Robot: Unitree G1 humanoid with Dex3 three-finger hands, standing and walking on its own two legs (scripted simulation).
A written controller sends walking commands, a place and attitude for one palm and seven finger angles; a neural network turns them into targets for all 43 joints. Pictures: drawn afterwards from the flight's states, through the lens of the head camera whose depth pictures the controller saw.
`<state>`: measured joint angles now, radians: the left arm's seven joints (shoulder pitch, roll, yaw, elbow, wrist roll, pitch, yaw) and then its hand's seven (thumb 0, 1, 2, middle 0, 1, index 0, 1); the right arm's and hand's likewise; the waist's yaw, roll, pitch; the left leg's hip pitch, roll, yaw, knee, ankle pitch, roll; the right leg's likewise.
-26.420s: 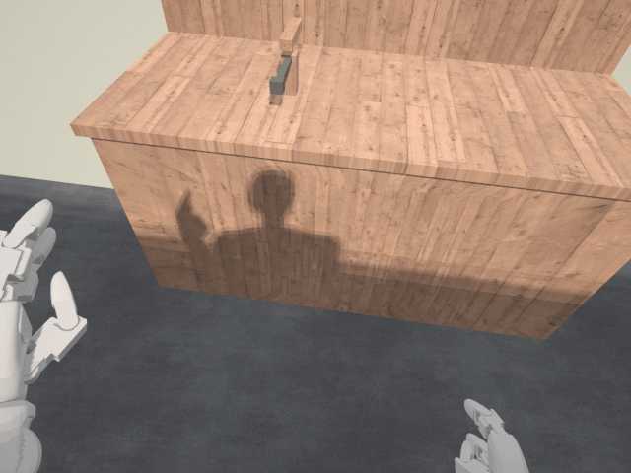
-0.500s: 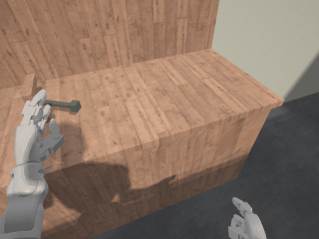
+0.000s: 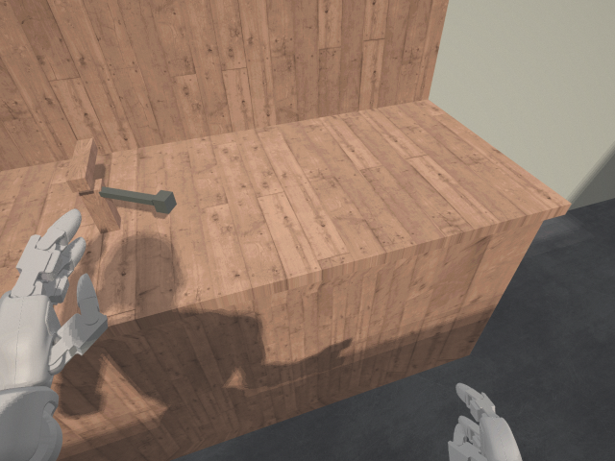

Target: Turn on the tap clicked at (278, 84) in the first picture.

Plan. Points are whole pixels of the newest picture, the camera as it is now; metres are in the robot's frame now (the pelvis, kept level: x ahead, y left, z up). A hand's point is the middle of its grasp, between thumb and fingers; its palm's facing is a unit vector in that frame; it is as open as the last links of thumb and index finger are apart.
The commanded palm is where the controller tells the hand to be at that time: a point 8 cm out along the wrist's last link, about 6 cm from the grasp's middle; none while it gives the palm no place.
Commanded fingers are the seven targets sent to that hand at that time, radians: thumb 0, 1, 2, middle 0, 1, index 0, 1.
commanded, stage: draw the hand back beside the body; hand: left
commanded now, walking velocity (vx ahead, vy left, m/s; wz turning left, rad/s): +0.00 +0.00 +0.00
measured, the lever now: (164, 201) +0.49 +0.32 +0.08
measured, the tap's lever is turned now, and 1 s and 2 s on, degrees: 57 57 57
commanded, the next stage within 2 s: step back with the hand held close in 0.16 s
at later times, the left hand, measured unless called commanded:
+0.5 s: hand (106, 316) +0.21 +0.25 +0.15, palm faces +0.38 -0.84 -0.39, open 7.4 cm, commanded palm +0.15 +0.29 +0.17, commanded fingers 0.00 0.90 0.90 -0.20 -0.30 -0.20 -0.30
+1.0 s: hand (27, 376) +0.14 +0.28 +0.15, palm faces +0.45 -0.80 -0.41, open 7.4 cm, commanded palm +0.07 +0.32 +0.17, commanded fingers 0.00 0.90 0.90 -0.20 -0.30 -0.20 -0.30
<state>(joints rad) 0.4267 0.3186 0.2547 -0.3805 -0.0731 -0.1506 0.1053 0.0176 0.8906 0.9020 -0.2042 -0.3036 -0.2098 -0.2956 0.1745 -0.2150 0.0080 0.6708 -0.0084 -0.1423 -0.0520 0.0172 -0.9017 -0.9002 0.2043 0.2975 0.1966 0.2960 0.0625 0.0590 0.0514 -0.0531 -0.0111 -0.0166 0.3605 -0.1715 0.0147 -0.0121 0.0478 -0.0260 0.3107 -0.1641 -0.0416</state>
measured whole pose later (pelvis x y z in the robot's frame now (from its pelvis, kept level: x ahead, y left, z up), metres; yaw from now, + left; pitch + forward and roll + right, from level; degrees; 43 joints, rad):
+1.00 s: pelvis -0.07 +0.03 -0.02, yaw +3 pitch -1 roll -2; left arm 0.43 0.38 0.34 -0.52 0.00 -0.17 0.17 0.02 0.89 0.90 -0.21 -0.31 -0.21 -0.30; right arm 0.21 -0.21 0.00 0.56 -0.01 -0.06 -0.09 0.02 -0.90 -0.90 0.21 0.30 0.20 0.30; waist 0.00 0.00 0.05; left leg -0.41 -0.05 -0.03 0.55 -0.12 0.06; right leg -0.31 0.05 0.02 0.56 -0.22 0.01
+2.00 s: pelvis -0.30 +0.03 -0.01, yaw -2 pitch -2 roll +1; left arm 0.45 0.36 0.32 -0.46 -0.06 -0.08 0.17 0.02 0.89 0.90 -0.20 -0.30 -0.21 -0.30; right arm 0.23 -0.21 0.00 0.63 -0.01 -0.09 -0.07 0.02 -0.90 -0.90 0.20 0.30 0.20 0.30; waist -0.04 -0.05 0.00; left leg -0.32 -0.05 0.08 0.45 -0.12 0.05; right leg -0.23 0.04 -0.01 0.62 -0.45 -0.02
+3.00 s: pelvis -0.31 +0.04 -0.01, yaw +3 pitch -1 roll +0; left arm 0.43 0.35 0.35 -0.51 -0.04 -0.16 0.18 0.02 0.89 0.90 -0.20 -0.30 -0.21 -0.30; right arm 0.18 -0.20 0.01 0.61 0.00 -0.13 -0.05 0.02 -0.90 -0.90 0.20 0.30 0.20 0.30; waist 0.02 0.01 0.05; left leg -0.24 0.03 0.06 0.51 -0.25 0.01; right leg -0.22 0.03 -0.07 0.48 -0.24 -0.04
